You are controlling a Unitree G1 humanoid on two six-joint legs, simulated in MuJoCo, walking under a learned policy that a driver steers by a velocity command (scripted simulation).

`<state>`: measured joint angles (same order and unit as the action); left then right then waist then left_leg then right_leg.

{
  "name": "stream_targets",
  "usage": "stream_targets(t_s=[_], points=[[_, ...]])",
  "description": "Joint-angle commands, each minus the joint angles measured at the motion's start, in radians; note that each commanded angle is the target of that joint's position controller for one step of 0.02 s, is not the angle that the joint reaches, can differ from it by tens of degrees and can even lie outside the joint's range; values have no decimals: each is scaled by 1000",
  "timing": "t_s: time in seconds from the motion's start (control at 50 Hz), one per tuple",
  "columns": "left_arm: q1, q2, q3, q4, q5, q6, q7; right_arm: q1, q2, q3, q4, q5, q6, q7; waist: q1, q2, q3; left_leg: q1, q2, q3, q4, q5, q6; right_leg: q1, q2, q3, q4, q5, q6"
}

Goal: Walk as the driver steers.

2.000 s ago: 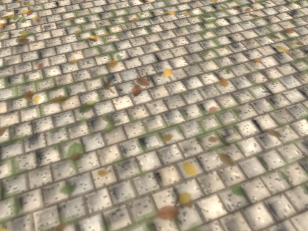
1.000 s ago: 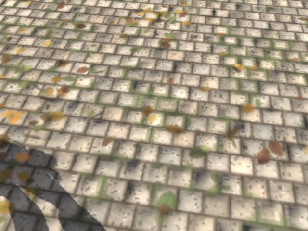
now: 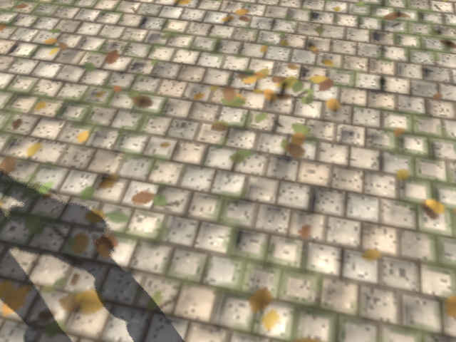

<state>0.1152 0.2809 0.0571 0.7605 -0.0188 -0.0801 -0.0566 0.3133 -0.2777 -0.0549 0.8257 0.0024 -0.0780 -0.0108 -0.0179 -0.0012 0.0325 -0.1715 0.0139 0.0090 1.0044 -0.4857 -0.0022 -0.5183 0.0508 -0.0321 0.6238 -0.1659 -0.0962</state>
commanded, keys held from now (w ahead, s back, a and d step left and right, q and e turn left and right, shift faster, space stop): w+e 0.60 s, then e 0.36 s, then q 0.04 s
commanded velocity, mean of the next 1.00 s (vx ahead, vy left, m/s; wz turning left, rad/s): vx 0.40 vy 0.00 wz -0.55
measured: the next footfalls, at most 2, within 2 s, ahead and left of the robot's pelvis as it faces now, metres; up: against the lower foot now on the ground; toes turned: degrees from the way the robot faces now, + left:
left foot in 0.44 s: +0.43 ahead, +0.09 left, +0.00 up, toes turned -19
right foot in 0.92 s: +0.54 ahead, -0.22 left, +0.00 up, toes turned -32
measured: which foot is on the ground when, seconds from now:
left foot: up 0.00-0.42, down 0.44-0.90, up 0.92-1.00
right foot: down 0.00-0.44, up 0.46-0.90, down 0.92-1.00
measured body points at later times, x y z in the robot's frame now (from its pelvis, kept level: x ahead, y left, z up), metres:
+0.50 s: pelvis +0.29 +0.02 +0.01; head +0.31 +0.01 +0.46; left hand +0.41 +0.28 -0.11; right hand +0.43 -0.28 -0.06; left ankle +0.39 +0.10 -0.72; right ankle +0.12 -0.07 -0.66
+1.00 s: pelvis +0.46 -0.08 +0.00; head +0.51 -0.12 +0.45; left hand +0.78 +0.03 -0.07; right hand +0.40 -0.38 -0.12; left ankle +0.45 +0.10 -0.63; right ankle +0.50 -0.20 -0.72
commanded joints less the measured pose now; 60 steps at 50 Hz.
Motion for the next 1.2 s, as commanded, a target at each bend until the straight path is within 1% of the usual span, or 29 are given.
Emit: stream_targets(t_s=[0.02, 0.04, 0.06, 0.12, 0.26, 0.36, 0.4, 0.42, 0.44, 0.46, 0.48, 0.5, 0.52, 0.56, 0.6, 0.68, 0.76, 0.82, 0.88, 0.9, 0.92, 0.94, 0.96, 0.98, 1.0, 1.02, 1.08, 1.12, 1.2], points=[[220, 161, 47, -23, -1, -4, 15, -76, -130, -11, -141, 27, -76, 14, 106, -48, -201, -625, 28, -118, 331, 87, 33, 693, -312, 609, -328, -71, -216], [159, 135, 39, -41, 2, -2, 17, -100, -128, -15, -145, 4, -76, 5, 67, 4, -134, -578, 61, -107, 248, 138, 28, 542, -279, 517, -341, 36, -201], [125, 113, 31, -57, 12, -2, 20, -92, -134, -23, -150, -10, -67, -1, 30, -11, -110, -500, 88, -109, 187, 169, 21, 437, -246, 457, -363, 122, -191], [118, 121, 35, -73, 10, -3, 32, -61, -99, -22, -156, -20, -33, -6, -6, -49, -89, -436, 92, -84, 78, 210, -17, 309, -199, 365, -403, 243, -201], [222, 152, 45, -54, -8, 15, 67, -301, -48, -2, -222, -10, -36, 3, 81, -86, -47, -386, 9, -62, -386, 556, -59, 267, -128, 299, -376, 153, -127], [259, 153, 47, -46, -10, 34, 76, -352, -97, -20, -245, 5, -61, 27, 83, -105, -43, -321, -24, -95, -525, 478, -29, 383, -181, 443, -268, 95, -106], [225, 145, 48, -59, -7, 40, 77, -260, -120, -35, -224, 7, -70, 25, 26, -131, -64, -196, -26, -80, -575, 433, 8, 388, -172, 471, -192, 140, -81], [211, 113, 37, -71, -2, 38, 74, -160, -148, -50, -204, -3, -74, 18, -25, -118, -131, -25, 10, -93, -590, 437, 45, 349, -124, 438, -78, 180, -50], [208, 55, 15, -93, 14, 33, 69, -8, -205, -65, -193, -18, -74, 8, -88, -12, -268, 234, 181, -251, -571, 383, 112, 224, -60, 349, 195, 51, -13], [355, 1, -3, -121, -13, 23, 68, 72, -276, -83, -156, -27, -59, 12, -22, 331, -374, 536, 397, -701, -641, 209, 278, -135, 73, 219, 500, -407, 49], [354, 107, 13, -95, -25, 21, 71, 58, -183, -65, -167, -4, -54, 17, -41, 254, -313, 502, 417, -791, -682, 13, 270, -267, -16, 233, 642, -406, 62], [246, 162, 29, -104, -18, 27, 70, 20, -120, -48, -177, -2, -48, 13, -70, 142, -186, 384, 368, -627, -695, 33, 222, -293, -50, 218, 680, -306, 71], [190, 152, 31, -116, -6, 33, 70, -27, -106, -39, -180, -10, -41, 13, -55, 69, -114, 264, 322, -493, -712, 158, 194, -264, -83, 187, 666, -231, 79], [157, 121, 35, -137, -3, 37, 59, -71, -77, -27, -165, -17, -37, 12, -15, 91, -40, 114, 251, -325, -763, 317, 172, -207, -132, 175, 595, -156, 85], [166, 81, 29, -143, -12, 48, 52, -74, -78, -29, -149, -11, -44, 16, -1, 117, -31, 63, 229, -229, -806, 384, 179, -181, -146, 144, 562, -131, 91], [109, 54, 23, -175, 7, 61, 53, -107, -137, -47, -116, -13, -38, 7, 20, 89, -18, 50, 235, -49, -782, 859, 194, -188, -141, 105, 393, -41, 129], [14, 35, 15, -193, 8, 55, 25, -111, -162, -50, -91, 0, -6, -14, -16, 91, -43, 52, 199, 94, -748, 874, 155, -61, -112, 28, 134, 183, 116], [-29, 61, 28, -223, 7, 59, 2, -98, -190, -57, -75, 20, 9, -18, -20, 99, -54, 120, 232, 106, -684, 870, 137, -21, -94, 9, 34, 142, 81], [86, 121, 62, -210, 14, 62, -3, -132, -209, -67, -83, 43, 23, -25, 57, 98, -112, 143, 223, 132, -458, 1012, 98, 144, -26, -38, -87, 75, 15], [195, 167, 86, -179, 17, 61, 11, -111, -179, -58, -83, 38, 24, -24, 105, 43, -166, 83, 164, 161, -267, 931, 58, 311, 6, -32, -171, 201, -22], [251, 265, 107, -190, 18, 65, 39, -54, -114, -33, -109, -17, 21, -16, 95, -166, -249, -189, 87, 169, 55, 377, -9, 580, -213, 254, -126, 659, -112], [198, 316, 94, -234, 42, 61, 45, 31, -64, -7, -123, -50, 14, 0, 10, -291, -384, -443, -69, 21, 341, -276, -58, 761, -435, 664, -116, 955, -321], [185, 260, 84, -249, 33, 61, 34, 1, -154, -21, -119, -16, 14, 12, 72, -162, -488, -483, -37, -125, 424, -200, -60, 760, -430, 657, -184, 725, -360], [115, 202, 67, -249, 25, 60, 32, -65, -177, -24, -127, 16, 20, 13, 60, -99, -372, -533, 7, -103, 388, -96, -48, 643, -390, 545, -219, 510, -300], [65, 142, 49, -243, 8, 63, 37, -87, -161, -23, -110, 10, 35, 2, 38, -20, -273, -521, 58, -90, 304, -30, -50, 517, -327, 437, -230, 389, -221], [32, 101, 31, -240, 5, 68, 42, -97, -154, -23, -100, 5, 54, -10, 18, -19, -217, -460, 81, -85, 223, 2, -56, 390, -285, 369, -250, 343, -181], [-9, 86, 18, -210, 46, 58, 46, -30, -99, -11, -71, -4, 78, -16, -32, -87, -193, -242, 70, -39, 69, 85, -76, 179, -219, 215, -287, 414, -160], [-5, 67, 12, -179, 55, 48, 52, -39, -58, 6, -63, -5, 77, -20, -19, -99, -198, -179, 78, -44, -88, 131, -78, 180, -214, 169, -292, 394, -150], [-2, 116, 25, -140, 54, 60, 65, -110, -114, -6, -86, 8, 88, -19, 23, -126, -149, -160, 67, -30, -201, 162, -59, 192, -265, 209, -331, 63, -152]])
